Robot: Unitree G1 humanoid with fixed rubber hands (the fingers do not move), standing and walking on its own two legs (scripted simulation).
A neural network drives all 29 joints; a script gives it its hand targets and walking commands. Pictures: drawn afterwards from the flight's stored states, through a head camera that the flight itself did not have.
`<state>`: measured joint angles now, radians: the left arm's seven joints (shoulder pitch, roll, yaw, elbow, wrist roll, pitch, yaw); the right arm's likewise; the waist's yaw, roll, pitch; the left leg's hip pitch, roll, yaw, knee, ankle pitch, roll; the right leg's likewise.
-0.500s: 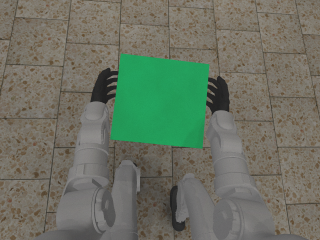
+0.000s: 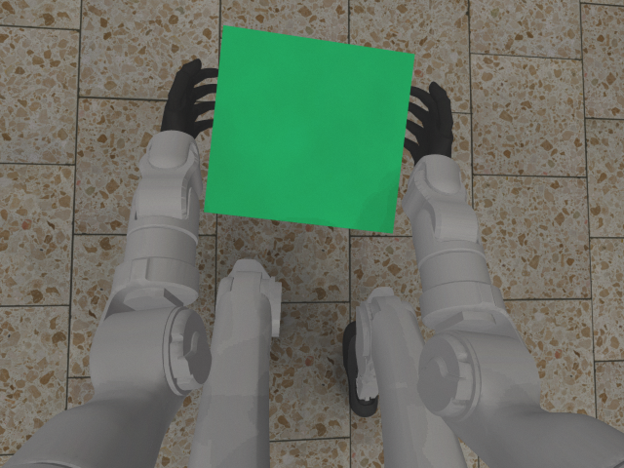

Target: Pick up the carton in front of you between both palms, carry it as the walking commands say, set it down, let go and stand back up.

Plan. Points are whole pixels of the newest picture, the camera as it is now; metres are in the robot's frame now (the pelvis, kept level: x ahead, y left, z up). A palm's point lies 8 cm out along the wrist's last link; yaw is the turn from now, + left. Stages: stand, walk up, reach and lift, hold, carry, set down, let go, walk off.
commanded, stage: set down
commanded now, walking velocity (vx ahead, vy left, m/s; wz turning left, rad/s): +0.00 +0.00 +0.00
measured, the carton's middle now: (304, 151) +0.47 +0.08 -0.19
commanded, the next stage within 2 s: none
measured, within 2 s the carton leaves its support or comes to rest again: rests again in 1.00 s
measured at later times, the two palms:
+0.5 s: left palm (197, 141) +0.48 +0.25 -0.26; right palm (385, 161) +0.49 -0.05 -0.25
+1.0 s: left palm (202, 148) +0.48 +0.25 -0.30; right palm (381, 167) +0.49 -0.06 -0.29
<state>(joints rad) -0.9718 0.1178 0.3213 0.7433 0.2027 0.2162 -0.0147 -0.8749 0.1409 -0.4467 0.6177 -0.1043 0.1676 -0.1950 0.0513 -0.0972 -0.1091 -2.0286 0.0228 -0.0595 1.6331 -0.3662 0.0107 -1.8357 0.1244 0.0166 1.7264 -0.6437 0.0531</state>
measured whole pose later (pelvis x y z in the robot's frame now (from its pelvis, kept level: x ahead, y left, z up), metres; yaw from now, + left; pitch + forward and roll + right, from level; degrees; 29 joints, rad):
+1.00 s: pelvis -0.03 -0.01 -0.13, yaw -3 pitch +38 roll -4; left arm -1.41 0.40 0.21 1.10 0.06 0.20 -0.03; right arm -1.32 0.01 -0.37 0.88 -0.02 0.18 -0.23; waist 0.09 -0.11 0.27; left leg -2.36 0.07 -0.08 2.03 -0.35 0.00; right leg -2.18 0.24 0.01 2.17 -0.68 0.09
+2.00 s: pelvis -0.03 +0.00 -0.14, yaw -3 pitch +34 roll -4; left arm -1.45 0.62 0.18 1.24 -0.21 -0.02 -0.07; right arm -1.37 -0.18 -0.07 0.91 0.17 0.09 -0.20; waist 0.06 -0.06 0.50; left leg -2.30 0.08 -0.05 2.08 -0.37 0.03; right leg -2.12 0.19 0.01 2.22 -0.70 0.09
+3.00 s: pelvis +0.01 +0.02 +0.09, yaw +2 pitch +43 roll -6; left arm -1.06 0.42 0.27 0.88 0.02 0.16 -0.12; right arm -0.94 -0.05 -0.29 0.65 0.01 0.17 -0.16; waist 0.00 -0.03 -0.04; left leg -1.76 -0.01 -0.05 1.27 -0.27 0.03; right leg -1.58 0.07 0.02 1.34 -0.53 0.06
